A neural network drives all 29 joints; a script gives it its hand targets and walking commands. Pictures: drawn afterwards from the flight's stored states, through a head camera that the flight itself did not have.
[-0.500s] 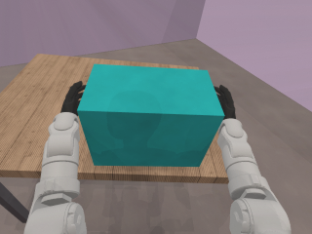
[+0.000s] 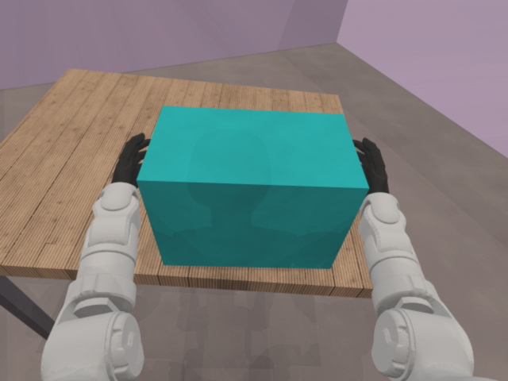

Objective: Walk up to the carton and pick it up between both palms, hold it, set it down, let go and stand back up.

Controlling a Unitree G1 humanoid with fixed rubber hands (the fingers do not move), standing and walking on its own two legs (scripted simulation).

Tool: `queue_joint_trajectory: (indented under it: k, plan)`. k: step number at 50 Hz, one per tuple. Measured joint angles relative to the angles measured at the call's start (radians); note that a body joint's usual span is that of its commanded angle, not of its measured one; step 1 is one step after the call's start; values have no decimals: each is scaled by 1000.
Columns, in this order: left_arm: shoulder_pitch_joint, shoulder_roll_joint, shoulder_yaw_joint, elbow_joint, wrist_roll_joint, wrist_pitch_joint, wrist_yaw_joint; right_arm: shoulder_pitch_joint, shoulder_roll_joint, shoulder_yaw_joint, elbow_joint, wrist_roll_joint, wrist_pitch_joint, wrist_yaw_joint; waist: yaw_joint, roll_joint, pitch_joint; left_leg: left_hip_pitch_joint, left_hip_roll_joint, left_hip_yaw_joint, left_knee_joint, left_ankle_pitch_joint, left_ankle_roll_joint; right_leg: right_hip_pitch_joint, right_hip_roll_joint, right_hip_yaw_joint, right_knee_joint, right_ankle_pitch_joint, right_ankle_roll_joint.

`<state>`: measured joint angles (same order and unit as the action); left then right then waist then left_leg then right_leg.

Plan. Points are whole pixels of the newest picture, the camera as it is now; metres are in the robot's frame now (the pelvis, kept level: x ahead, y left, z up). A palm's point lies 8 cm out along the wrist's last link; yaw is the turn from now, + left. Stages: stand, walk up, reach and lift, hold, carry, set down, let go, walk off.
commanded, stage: set down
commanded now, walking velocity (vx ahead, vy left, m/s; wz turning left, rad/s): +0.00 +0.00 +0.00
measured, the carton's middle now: (251, 191) +0.42 +0.04 +0.07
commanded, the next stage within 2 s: none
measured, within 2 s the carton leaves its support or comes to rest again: rests again in 1.56 s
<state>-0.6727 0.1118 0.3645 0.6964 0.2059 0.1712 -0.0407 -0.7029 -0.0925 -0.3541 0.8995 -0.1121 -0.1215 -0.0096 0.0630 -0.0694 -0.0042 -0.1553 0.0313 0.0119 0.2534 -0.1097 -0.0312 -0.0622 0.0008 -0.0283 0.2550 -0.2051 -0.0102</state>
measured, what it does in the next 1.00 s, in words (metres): stands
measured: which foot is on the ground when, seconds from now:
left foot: down 0.00-1.00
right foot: down 0.00-1.00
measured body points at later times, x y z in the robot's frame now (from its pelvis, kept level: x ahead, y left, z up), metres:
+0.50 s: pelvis +0.01 +0.00 +0.00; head +0.05 +0.02 +0.45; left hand +0.41 +0.24 +0.07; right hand +0.44 -0.16 +0.09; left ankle +0.01 +0.14 -0.75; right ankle -0.05 -0.11 -0.75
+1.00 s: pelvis +0.01 +0.00 -0.01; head +0.09 +0.01 +0.44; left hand +0.42 +0.24 +0.03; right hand +0.45 -0.15 +0.05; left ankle +0.01 +0.14 -0.75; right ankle -0.05 -0.11 -0.75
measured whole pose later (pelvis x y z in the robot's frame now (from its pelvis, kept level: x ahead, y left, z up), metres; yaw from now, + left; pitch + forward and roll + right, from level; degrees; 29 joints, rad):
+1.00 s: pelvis +0.01 +0.00 -0.01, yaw -1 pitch +15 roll +0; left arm -0.79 0.18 0.35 1.10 0.10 -0.13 -0.02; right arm -0.78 -0.09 -0.45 1.06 -0.21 -0.26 -0.02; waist 0.09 -0.05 -0.11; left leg -0.45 0.05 0.06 0.30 -0.11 -0.03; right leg -0.36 0.01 -0.03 0.30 -0.20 -0.01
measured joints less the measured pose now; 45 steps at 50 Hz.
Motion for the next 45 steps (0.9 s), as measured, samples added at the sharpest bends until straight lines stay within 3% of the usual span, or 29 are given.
queue_joint_trajectory:
  k: [45]
  plan:
    - [-107,66,6,351,-83,-260,6,-63,19,-106,115,-104,-108,-6,26,16,-88,-248,17,41,30,5,3,-259,4,0,40,4,-1]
